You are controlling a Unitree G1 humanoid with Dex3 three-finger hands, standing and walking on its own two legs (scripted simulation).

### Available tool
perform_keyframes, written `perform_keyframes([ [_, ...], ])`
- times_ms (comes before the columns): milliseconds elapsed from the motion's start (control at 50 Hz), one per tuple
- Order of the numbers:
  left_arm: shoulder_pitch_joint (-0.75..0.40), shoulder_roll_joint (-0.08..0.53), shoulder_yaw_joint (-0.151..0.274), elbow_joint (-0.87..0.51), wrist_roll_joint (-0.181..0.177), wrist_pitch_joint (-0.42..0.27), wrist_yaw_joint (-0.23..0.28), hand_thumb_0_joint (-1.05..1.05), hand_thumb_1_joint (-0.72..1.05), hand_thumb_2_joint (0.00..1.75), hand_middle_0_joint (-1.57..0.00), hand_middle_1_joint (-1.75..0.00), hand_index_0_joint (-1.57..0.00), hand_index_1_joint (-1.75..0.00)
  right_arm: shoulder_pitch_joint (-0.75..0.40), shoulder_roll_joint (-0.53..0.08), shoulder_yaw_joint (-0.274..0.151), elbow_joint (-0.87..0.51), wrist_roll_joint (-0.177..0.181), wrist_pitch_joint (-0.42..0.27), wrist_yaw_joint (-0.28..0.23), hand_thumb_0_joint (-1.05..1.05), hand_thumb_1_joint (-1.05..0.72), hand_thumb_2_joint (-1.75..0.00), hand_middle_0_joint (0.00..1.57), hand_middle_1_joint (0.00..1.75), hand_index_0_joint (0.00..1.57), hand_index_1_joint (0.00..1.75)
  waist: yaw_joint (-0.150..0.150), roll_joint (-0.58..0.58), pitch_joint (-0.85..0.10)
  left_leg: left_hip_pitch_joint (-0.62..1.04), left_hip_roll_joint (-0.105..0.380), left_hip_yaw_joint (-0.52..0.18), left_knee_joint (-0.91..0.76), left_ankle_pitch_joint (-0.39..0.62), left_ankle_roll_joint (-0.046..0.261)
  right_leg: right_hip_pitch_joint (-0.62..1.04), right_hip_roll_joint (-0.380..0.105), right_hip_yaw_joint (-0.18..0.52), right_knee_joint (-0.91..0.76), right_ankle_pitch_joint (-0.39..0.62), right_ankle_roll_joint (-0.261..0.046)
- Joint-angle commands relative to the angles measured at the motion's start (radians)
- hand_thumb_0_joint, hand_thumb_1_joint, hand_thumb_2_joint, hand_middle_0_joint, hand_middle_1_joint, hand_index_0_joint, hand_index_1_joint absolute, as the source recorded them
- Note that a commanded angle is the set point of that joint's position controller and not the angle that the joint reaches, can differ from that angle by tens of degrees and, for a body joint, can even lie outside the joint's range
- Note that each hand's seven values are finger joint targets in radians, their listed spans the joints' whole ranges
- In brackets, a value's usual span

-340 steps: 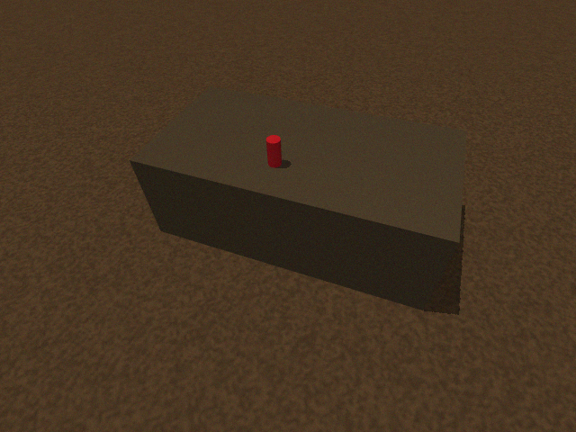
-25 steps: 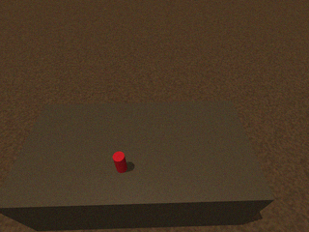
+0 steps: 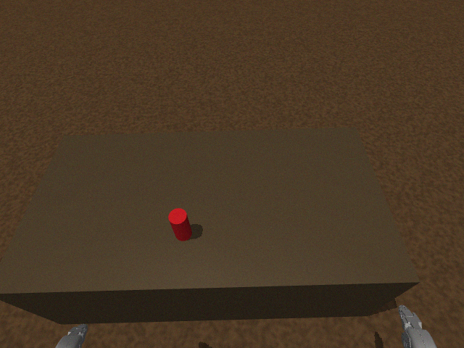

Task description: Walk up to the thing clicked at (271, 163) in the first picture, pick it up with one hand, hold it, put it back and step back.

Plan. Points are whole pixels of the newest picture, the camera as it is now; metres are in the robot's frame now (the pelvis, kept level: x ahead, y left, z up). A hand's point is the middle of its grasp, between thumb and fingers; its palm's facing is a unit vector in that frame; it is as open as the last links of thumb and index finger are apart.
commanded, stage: go down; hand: left
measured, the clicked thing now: (180, 225) +0.51 +0.18 -0.28
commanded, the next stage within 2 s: none
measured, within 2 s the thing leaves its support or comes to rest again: neither
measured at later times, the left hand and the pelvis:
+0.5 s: hand out of the picture +0.17 +0.27 -0.11, palm faces +0.04 -0.95 -0.31, open 17.5 cm; pelvis +0.01 +0.00 -0.02, yaw +0 degrees
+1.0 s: hand out of the picture +0.16 +0.27 -0.10, palm faces +0.06 -0.95 -0.31, open 17.6 cm; pelvis +0.01 +0.00 -0.03, yaw +1 degrees
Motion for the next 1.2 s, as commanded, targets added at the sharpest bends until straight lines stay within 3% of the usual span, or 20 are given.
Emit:
perform_keyframes([
  [0,-0.058,0.218,0.084,-0.201,0.005,-0.038,0.015,0.00,-0.55,0.06,-0.07,-0.04,-0.05,-0.06,-0.072,-0.168,-0.059,-0.167,-0.010,-0.079,-0.031,0.00,0.49,-0.05,0.05,0.05,0.05,0.05,0.002,0.029,-0.227,0.155,-0.039,0.018,-0.047,0.131,0.029,0.005,0.040,-0.021,-0.066,0.174,-0.035],
  [40,-0.040,0.224,0.096,-0.216,0.004,-0.033,0.012,0.00,-0.55,0.05,-0.07,-0.03,-0.05,-0.05,-0.060,-0.177,-0.065,-0.189,-0.014,-0.084,-0.038,0.00,0.50,-0.05,0.05,0.05,0.05,0.05,0.001,0.020,-0.243,0.160,-0.036,0.015,-0.035,0.163,0.028,0.009,0.043,-0.026,-0.049,0.202,-0.034],
  [60,-0.014,0.213,0.093,-0.214,-0.001,-0.028,0.011,0.00,-0.56,0.05,-0.08,-0.04,-0.06,-0.05,-0.027,-0.140,-0.045,-0.151,-0.014,-0.082,-0.039,0.00,0.50,-0.05,0.05,0.05,0.05,0.05,0.004,0.029,-0.225,0.153,-0.037,0.016,-0.028,0.165,0.027,0.004,0.042,-0.028,-0.046,0.203,-0.032],
  [80,0.002,0.221,0.102,-0.216,-0.001,-0.018,0.010,0.00,-0.58,0.04,-0.08,-0.04,-0.06,-0.05,-0.069,-0.188,-0.069,-0.235,-0.016,-0.090,-0.045,0.00,0.51,-0.05,0.05,0.05,0.05,0.05,-0.002,0.011,-0.248,0.150,-0.040,0.018,-0.018,0.182,0.030,0.012,0.041,-0.026,-0.045,0.223,-0.030],
  [100,-0.001,0.218,0.101,-0.239,-0.004,-0.015,0.010,0.00,-0.57,0.04,-0.08,-0.04,-0.06,-0.05,-0.043,-0.153,-0.053,-0.206,-0.014,-0.088,-0.046,0.00,0.51,-0.05,0.05,0.05,0.05,0.05,0.002,0.008,-0.230,0.141,-0.042,0.020,-0.015,0.169,0.030,0.004,0.038,-0.025,-0.047,0.216,-0.027],
  [180,0.035,0.218,0.103,-0.263,-0.005,0.011,-0.012,0.00,-0.56,0.03,-0.08,-0.04,-0.06,-0.05,0.030,-0.126,-0.036,-0.204,-0.010,-0.081,-0.047,0.00,0.53,-0.04,0.05,0.05,0.05,0.05,-0.005,0.016,-0.225,0.133,-0.046,0.027,0.017,0.206,0.032,-0.012,0.035,-0.024,-0.022,0.265,-0.022],
  [220,0.040,0.222,0.105,-0.293,-0.005,0.024,-0.019,0.00,-0.57,0.04,-0.08,-0.04,-0.06,-0.05,0.035,-0.152,-0.063,-0.244,-0.007,-0.079,-0.050,0.00,0.53,-0.04,0.05,0.05,0.05,0.05,-0.008,0.012,-0.238,0.142,-0.040,0.018,0.020,0.245,0.028,-0.013,0.041,-0.032,-0.004,0.292,-0.024],
  [240,0.027,0.237,0.109,-0.309,-0.003,0.027,-0.021,0.00,-0.55,0.03,-0.08,-0.03,-0.06,-0.04,0.048,-0.133,-0.043,-0.229,-0.005,-0.075,-0.047,0.00,0.54,-0.04,0.05,0.05,0.05,0.05,-0.004,0.029,-0.220,0.131,-0.042,0.020,0.029,0.240,0.027,-0.028,0.038,-0.028,-0.001,0.289,-0.023],
  [260,0.034,0.245,0.119,-0.311,0.001,0.032,-0.024,0.00,-0.58,0.02,-0.08,-0.03,-0.07,-0.04,0.038,-0.154,-0.063,-0.262,-0.008,-0.075,-0.048,0.00,0.53,-0.04,0.05,0.05,0.05,0.05,-0.008,0.023,-0.229,0.130,-0.039,0.015,0.025,0.235,0.027,-0.037,0.042,-0.031,0.001,0.273,-0.026],
  [320,0.043,0.222,0.104,-0.361,-0.003,0.040,-0.037,0.00,-0.58,0.03,-0.08,-0.04,-0.07,-0.05,0.073,-0.114,-0.043,-0.249,-0.005,-0.071,-0.045,0.00,0.54,-0.04,0.05,0.05,0.05,0.05,-0.002,0.037,-0.214,0.124,-0.039,0.012,0.041,0.224,0.025,-0.063,0.041,-0.035,0.015,0.257,-0.025],
  [340,0.051,0.245,0.125,-0.342,0.000,0.047,-0.038,0.00,-0.58,0.03,-0.08,-0.04,-0.07,-0.05,0.062,-0.143,-0.060,-0.301,-0.007,-0.075,-0.047,0.00,0.54,-0.04,0.05,0.05,0.05,0.05,-0.008,0.019,-0.226,0.119,-0.039,0.014,0.050,0.236,0.028,-0.059,0.040,-0.033,0.018,0.270,-0.022],
  [560,0.109,0.244,0.151,-0.478,-0.015,0.081,-0.045,0.00,-0.59,0.04,-0.07,-0.04,-0.06,-0.05,0.096,-0.109,-0.040,-0.418,-0.007,-0.069,-0.056,0.00,0.55,-0.04,0.05,0.05,0.05,0.05,0.010,0.034,-0.227,0.052,-0.042,0.008,0.083,0.126,0.024,-0.103,0.035,-0.032,0.054,0.159,-0.025],
  [640,0.132,0.237,0.150,-0.529,-0.023,0.097,-0.055,0.00,-0.58,0.07,-0.06,-0.04,-0.05,-0.05,0.149,-0.098,-0.032,-0.434,-0.005,-0.064,-0.061,0.00,0.55,-0.04,0.05,0.05,0.05,0.05,-0.001,0.037,-0.229,0.035,-0.045,0.011,0.105,0.107,0.027,-0.135,0.035,-0.029,0.071,0.149,-0.023],
  [820,0.165,0.264,0.183,-0.614,-0.031,0.126,-0.061,0.00,-0.61,0.07,-0.07,-0.06,-0.06,-0.07,0.145,-0.114,-0.047,-0.556,-0.001,-0.073,-0.082,0.00,0.55,-0.04,0.05,0.05,0.05,0.05,0.003,0.034,-0.219,-0.016,-0.037,-0.007,0.117,0.029,0.022,-0.185,0.045,-0.044,0.105,0.050,-0.028],
  [900,0.188,0.251,0.175,-0.655,-0.040,0.137,-0.067,0.00,-0.59,0.10,-0.06,-0.06,-0.04,-0.07,0.198,-0.090,-0.029,-0.563,0.000,-0.068,-0.090,0.00,0.56,-0.04,0.05,0.05,0.05,0.05,-0.001,0.052,-0.218,-0.020,-0.041,-0.001,0.139,0.043,0.021,-0.210,0.042,-0.040,0.120,0.062,-0.028],
  [920,0.202,0.264,0.195,-0.654,-0.039,0.142,-0.065,0.00,-0.60,0.09,-0.06,-0.05,-0.04,-0.07,0.198,-0.107,-0.043,-0.593,-0.001,-0.072,-0.093,0.00,0.55,-0.04,0.05,0.05,0.05,0.05,-0.005,0.043,-0.243,-0.010,-0.039,-0.002,0.148,0.067,0.023,-0.205,0.042,-0.040,0.130,0.086,-0.026],
  [1020,0.223,0.272,0.210,-0.669,-0.047,0.154,-0.071,0.00,-0.59,0.10,-0.05,-0.05,-0.04,-0.07,0.227,-0.089,-0.024,-0.624,0.000,-0.072,-0.100,0.00,0.55,-0.04,0.05,0.05,0.05,0.05,0.002,0.033,-0.251,-0.030,-0.042,-0.003,0.172,0.078,0.025,-0.205,0.040,-0.038,0.144,0.099,-0.022],
  [1080,0.173,0.303,0.223,-0.710,-0.051,0.149,-0.075,0.00,-0.61,0.11,-0.06,-0.06,-0.04,-0.08,0.220,-0.093,-0.020,-0.666,0.003,-0.074,-0.105,0.00,0.55,-0.04,0.05,0.05,0.05,0.05,-0.009,0.032,-0.249,-0.037,-0.044,0.002,0.183,0.066,0.027,-0.223,0.036,-0.031,0.140,0.098,-0.017],
  [1120,0.150,0.305,0.223,-0.709,-0.052,0.146,-0.079,0.00,-0.61,0.11,-0.06,-0.06,-0.04,-0.08,0.243,-0.072,0.010,-0.658,0.002,-0.077,-0.107,0.00,0.55,-0.04,0.05,0.05,0.05,0.05,-0.005,0.048,-0.232,-0.047,-0.043,0.001,0.179,0.039,0.026,-0.227,0.035,-0.030,0.145,0.071,-0.018],
  [1180,0.068,0.348,0.252,-0.724,-0.064,0.129,-0.082,0.00,-0.59,0.12,-0.05,-0.05,-0.03,-0.08,0.254,-0.085,-0.004,-0.662,0.005,-0.084,-0.119,0.00,0.55,-0.05,0.05,0.05,0.05,0.05,-0.015,0.049,-0.255,-0.037,-0.044,0.000,0.194,0.053,0.028,-0.219,0.030,-0.021,0.146,0.096,-0.016],
])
